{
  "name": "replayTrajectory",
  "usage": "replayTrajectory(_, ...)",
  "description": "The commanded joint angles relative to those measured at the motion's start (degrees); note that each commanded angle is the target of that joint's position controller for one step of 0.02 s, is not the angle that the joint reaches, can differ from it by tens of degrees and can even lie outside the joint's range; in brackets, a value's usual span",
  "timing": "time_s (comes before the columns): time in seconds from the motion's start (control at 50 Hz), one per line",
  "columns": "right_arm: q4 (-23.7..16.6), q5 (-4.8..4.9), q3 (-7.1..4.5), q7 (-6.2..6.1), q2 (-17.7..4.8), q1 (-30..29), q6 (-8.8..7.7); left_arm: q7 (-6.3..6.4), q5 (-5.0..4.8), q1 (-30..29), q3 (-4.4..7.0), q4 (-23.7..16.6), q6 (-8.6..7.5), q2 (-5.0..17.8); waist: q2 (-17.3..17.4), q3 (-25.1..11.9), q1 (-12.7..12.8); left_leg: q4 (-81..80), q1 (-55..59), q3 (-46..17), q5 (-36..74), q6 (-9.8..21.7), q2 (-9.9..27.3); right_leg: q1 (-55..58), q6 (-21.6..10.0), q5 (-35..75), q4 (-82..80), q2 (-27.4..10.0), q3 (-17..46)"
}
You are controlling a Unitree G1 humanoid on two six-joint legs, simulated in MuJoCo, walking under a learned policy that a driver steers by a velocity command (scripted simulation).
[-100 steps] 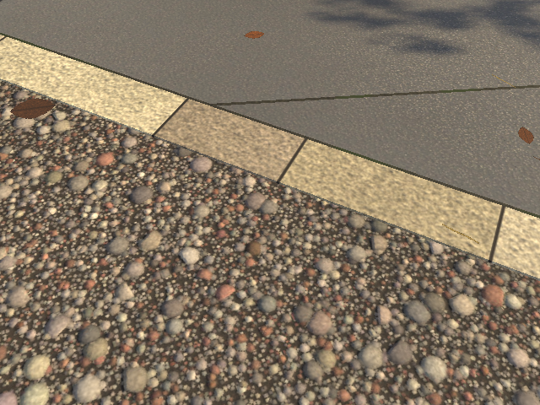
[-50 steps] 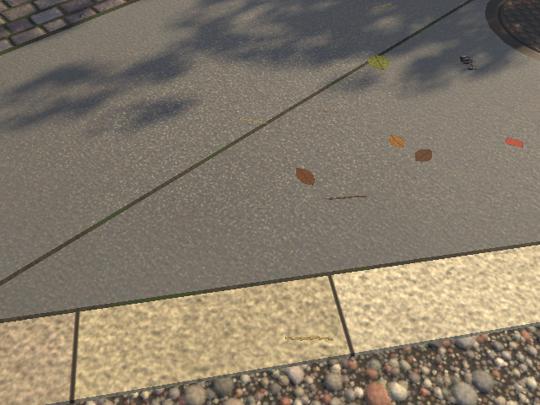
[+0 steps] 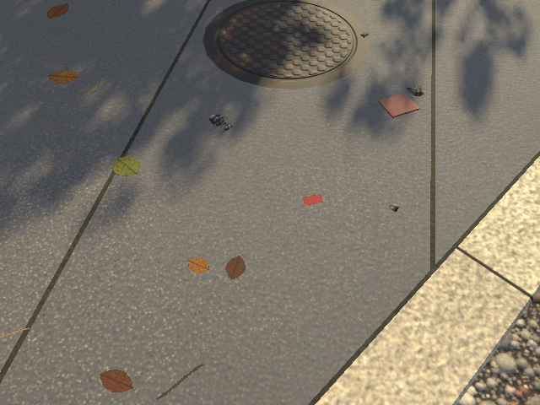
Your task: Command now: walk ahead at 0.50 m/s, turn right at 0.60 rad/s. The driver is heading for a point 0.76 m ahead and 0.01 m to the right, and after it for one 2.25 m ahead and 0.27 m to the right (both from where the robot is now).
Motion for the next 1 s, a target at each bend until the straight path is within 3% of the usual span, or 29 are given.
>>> replayTrajectory(0.02, -2.8, 0.08, -2.15, -0.22, -8.5, -2.2, -1.18, -0.32, 0.29, -1.5, 0.41, -4.9, -0.57, 1.9, 7.1, -0.3, 0.5, -12.8, 4.8, -11.0, 9.9, 9.9, 17.0, -7.4, 0.7, 6.3, -4.8, -3.5, 2.5)
replayTrajectory(0.12, -1.2, 0.57, -2.45, -0.59, -10.5, -0.6, -0.18, -2.21, 0.23, -9.7, -0.40, -6.6, -1.60, 0.4, 6.1, 1.4, -2.4, -12.8, 7.1, -0.8, 15.2, 7.5, 15.1, -3.7, -0.1, 19.0, -20.9, -2.2, -2.3)
replayTrajectory(0.2, 0.9, 1.88, -2.96, -0.46, -12.5, 3.0, 1.08, -3.37, 0.11, -14.3, -0.44, -9.0, -1.64, 0.6, 6.0, 3.0, -2.9, -10.8, 12.6, 1.5, 21.4, 6.7, 17.5, -1.7, -2.5, 14.4, -27.8, -0.5, -4.5)
replayTrajectory(0.24, 1.4, 2.50, -3.34, -0.54, -14.2, 3.2, 1.69, -3.37, 0.68, -12.1, 0.49, -9.0, -1.58, 2.4, 7.5, 0.5, -0.2, -4.4, 15.2, 2.9, 39.5, 6.0, 18.1, 4.6, -4.9, 8.3, -29.6, 3.0, -7.0)
replayTrajectory(0.26, 1.6, 2.66, -3.35, -0.66, -14.7, 2.8, 2.05, -3.19, 0.95, -6.7, 1.57, -7.7, -1.45, 4.3, 7.8, -2.9, 3.6, 3.3, 14.7, 4.3, 47.3, 5.1, 17.4, 12.6, -6.5, 7.9, -31.7, 5.1, -8.1)
replayTrajectory(0.28, 1.7, 2.51, -2.72, -0.86, -13.6, 2.7, 2.22, -2.57, 0.81, 2.7, 3.20, -4.8, -1.24, 7.0, 6.6, -7.7, 8.6, 14.3, 9.4, 6.2, 47.6, 3.5, 15.4, 26.9, -8.3, 12.0, -35.0, 7.1, -8.5)
replayTrajectory(0.3, 0.4, 0.51, -1.13, -0.94, -10.0, 3.6, 1.82, -1.43, 0.74, 12.0, 4.62, -2.7, -0.65, 11.7, -0.4, -14.4, 11.6, 32.2, -5.6, 6.6, 25.6, 1.2, 12.7, 45.6, -11.4, 14.9, -33.2, -2.3, 4.8)
replayTrajectory(0.32, -1.6, -0.30, 1.17, -0.03, -3.6, 9.8, 0.54, -1.38, 0.34, 9.7, 4.60, -3.1, -1.15, 16.3, -12.7, -21.9, 4.4, 50.7, -25.8, 0.4, -22.5, -1.8, 2.0, 58.6, -21.7, 2.9, -40.4, -16.4, 36.2)
replayTrajectory(0.34, -0.5, 2.19, -0.21, 0.50, -9.7, 4.2, -0.61, -1.66, 0.58, 10.2, 3.07, -3.9, -1.85, 10.3, -4.4, -23.4, 9.0, 56.2, -30.5, -8.8, -22.3, -1.2, 3.4, 57.1, -20.8, -1.1, -45.2, -18.0, 38.5)
replayTrajectory(0.36, -2.5, 3.94, -0.66, 0.72, -11.0, -1.3, -1.12, -1.81, 1.04, 7.7, 2.23, -3.1, -2.57, 8.4, -3.5, -14.3, 9.1, 56.0, -34.1, -8.3, -17.8, -0.2, 5.7, 50.2, -18.0, 4.6, -45.8, -16.0, 28.4)
replayTrajectory(0.38, -2.4, 3.34, -0.37, 0.38, -9.9, -2.4, -1.27, -1.78, 0.96, 4.3, 1.70, -2.7, -3.03, 6.9, 0.0, -9.8, 6.7, 51.7, -32.4, -8.3, -12.6, 0.1, 8.4, 42.2, -15.8, 10.6, -46.3, -13.6, 21.0)
replayTrajectory(0.4, -1.8, 2.24, -0.58, 0.23, -9.8, -2.5, -1.01, -1.80, 1.35, 1.3, 1.17, -2.5, -3.36, 5.1, 0.1, -6.7, 4.8, 48.1, -29.8, -8.4, -9.3, -0.3, 9.8, 35.8, -14.7, 15.2, -47.8, -11.6, 15.9)
replayTrajectory(0.42, -0.9, 2.11, -0.66, 0.33, -9.3, -0.2, -0.16, -1.73, 2.04, -0.6, 0.65, -2.6, -3.81, 3.6, -0.5, -5.7, 2.8, 47.2, -26.3, -9.2, -6.3, -0.4, 10.9, 31.6, -14.0, 16.8, -50.2, -10.4, 12.5)
replayTrajectory(0.46, 0.3, 2.27, -0.45, 0.35, -7.4, 2.7, 1.41, -1.67, 2.06, -1.8, 0.77, -1.6, -4.98, 3.6, -1.2, -4.7, 1.0, 45.3, -23.2, -9.6, -4.4, -1.9, 11.0, 26.7, -14.9, 19.6, -53.8, -10.6, 8.2)
replayTrajectory(0.52, -0.5, 2.04, -0.48, -0.11, -6.3, -0.9, 2.56, -1.15, 2.62, -1.5, 1.02, 0.6, -6.04, 4.0, 0.4, -0.6, 1.4, 38.9, -27.9, -11.3, 3.2, -3.3, 10.0, 25.3, -13.3, 21.5, -56.7, -9.3, 1.0)
replayTrajectory(0.6, -1.9, 1.65, 0.00, 0.86, -4.6, -5.8, 1.84, -0.45, 2.52, -1.3, 0.97, 2.2, -6.18, 4.7, 0.5, 1.0, 3.1, 24.2, -26.6, -9.0, 17.4, -2.9, 7.9, 26.5, -10.2, 22.0, -58.0, -7.1, -7.1)
replayTrajectory(0.64, -3.4, 1.55, 0.56, 1.51, -3.5, -9.7, 1.64, -0.17, 2.18, 0.6, 1.16, 3.6, -6.00, 5.5, 1.1, 2.4, 5.0, 19.1, -26.5, -7.0, 20.0, -2.1, 7.3, 28.6, -9.6, 22.4, -58.5, -8.1, -8.7)
replayTrajectory(0.68, -5.2, 0.99, 0.77, 2.31, -3.2, -12.5, 1.43, 0.20, 1.89, 1.6, 1.27, 4.9, -5.11, 5.8, 1.7, 3.8, 5.7, 14.6, -27.2, -5.3, 19.1, -1.1, 6.2, 32.2, -8.8, 31.3, -55.1, -8.8, -10.8)
replayTrajectory(0.74, -7.2, 0.53, -0.01, 3.80, -4.9, -11.3, 1.25, 1.42, 1.13, 1.2, 1.80, 5.3, -3.02, 7.8, -1.1, 0.4, 4.0, 12.8, -24.5, -1.7, 11.7, 0.8, 2.8, 38.3, -6.9, 50.7, -45.9, -10.0, -12.0)
replayTrajectory(0.78, -5.8, 0.56, -1.66, 3.92, -8.0, -2.6, 1.56, 2.38, 0.86, -0.5, 2.09, 4.5, -1.80, 8.7, -2.6, -5.2, -0.6, 12.2, -14.8, 0.3, 7.5, 2.9, -1.1, 38.8, -4.8, 61.1, -33.1, -9.0, -12.6)
replayTrajectory(0.8, -4.4, 0.50, -3.04, 3.18, -10.7, 4.5, 1.57, 2.60, 0.62, -1.7, 1.81, 4.0, -1.59, 8.2, -0.9, -8.7, -4.8, 7.1, -4.3, -0.9, 13.7, 4.8, -2.3, 34.4, -2.5, 56.2, -21.5, -6.5, -13.6)
replayTrajectory(0.82, -4.5, 0.41, -4.10, 1.69, -15.5, 8.0, 2.02, 2.34, 2.32, 1.3, 0.60, 3.0, -2.17, 4.9, 8.9, -14.5, -4.7, 8.7, 11.5, -13.9, 36.8, 8.6, 7.4, 21.3, 1.0, 27.2, -3.5, -1.7, -13.9)
replayTrajectory(0.84, -7.1, -0.71, -4.15, 1.40, -19.2, 4.2, 1.85, 0.92, 3.26, 9.7, -1.44, 1.6, -3.24, -0.6, 19.7, -24.8, 2.1, 8.5, 31.0, -43.9, 50.9, 24.5, 24.2, -0.4, 5.1, -22.7, 19.2, 10.4, -5.5)
replayTrajectory(0.86, -8.7, -0.31, -3.59, 1.51, -15.1, 4.4, 2.51, -0.10, 2.09, 6.1, -0.20, 3.0, -4.02, 6.3, 8.6, -31.3, -3.4, 5.4, 30.4, -41.9, 43.0, 23.4, 22.1, -1.3, 3.8, -20.2, 22.1, 6.9, 5.1)
replayTrajectory(0.88, -9.6, 0.22, -2.88, 1.35, -12.5, 0.8, 2.78, -0.24, 0.33, 0.3, 0.03, 0.8, -4.03, 7.1, 6.8, -23.7, -3.1, 4.1, 23.9, -34.3, 36.2, 20.5, 19.4, -3.7, 2.6, -16.2, 19.1, 4.5, 4.4)
replayTrajectory(0.9, -9.4, 1.27, -2.41, 1.11, -10.4, -2.1, 3.21, 0.52, 0.89, -2.1, -0.08, 0.6, -3.61, 6.2, 1.1, -14.8, -1.1, 1.7, 14.1, -29.2, 30.2, 17.3, 15.9, -4.9, 2.6, -12.9, 13.4, 2.4, 2.7)
replayTrajectory(0.92, -9.8, 1.45, -2.06, 0.60, -9.2, -3.8, 3.56, 1.29, 1.72, -3.1, 0.20, 0.5, -2.79, 6.6, 1.9, -10.8, 0.1, 0.1, 6.5, -27.3, 27.4, 16.2, 14.7, -3.3, 2.9, -10.4, 9.3, 1.1, 2.4)
replayTrajectory(0.96, -10.7, 0.21, -2.21, 0.32, -9.6, -5.4, 4.12, 1.60, 1.91, -0.8, 0.29, 0.6, -1.31, 5.8, 5.4, -8.1, 2.9, -2.6, -3.4, -25.2, 25.6, 15.6, 12.0, 3.0, 3.5, -8.5, 3.6, 1.3, 1.9)
replayTrajectory(1.0, -10.9, -0.04, -2.74, -0.19, -10.7, -5.8, 4.25, 2.07, 2.23, 0.2, -0.26, 1.2, -1.04, 3.9, 6.3, -8.9, 3.5, -2.1, -6.2, -22.9, 30.9, 15.3, 10.7, 4.9, 4.7, -7.2, -3.1, 2.0, 0.9)
Velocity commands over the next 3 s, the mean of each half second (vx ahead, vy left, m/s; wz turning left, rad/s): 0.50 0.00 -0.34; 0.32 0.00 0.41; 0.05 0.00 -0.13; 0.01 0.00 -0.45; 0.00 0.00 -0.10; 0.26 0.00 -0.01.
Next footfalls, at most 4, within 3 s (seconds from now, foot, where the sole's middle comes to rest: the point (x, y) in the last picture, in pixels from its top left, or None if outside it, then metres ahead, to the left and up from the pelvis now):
0.28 right None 0.31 -0.17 -0.78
0.80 left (267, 341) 0.64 0.01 -0.78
1.22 right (357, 324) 0.69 -0.23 -0.78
1.76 right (370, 335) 0.65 -0.26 -0.78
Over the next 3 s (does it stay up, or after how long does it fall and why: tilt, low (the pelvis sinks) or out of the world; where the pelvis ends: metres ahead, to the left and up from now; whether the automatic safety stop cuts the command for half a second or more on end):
stays up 0.74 -0.20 0.00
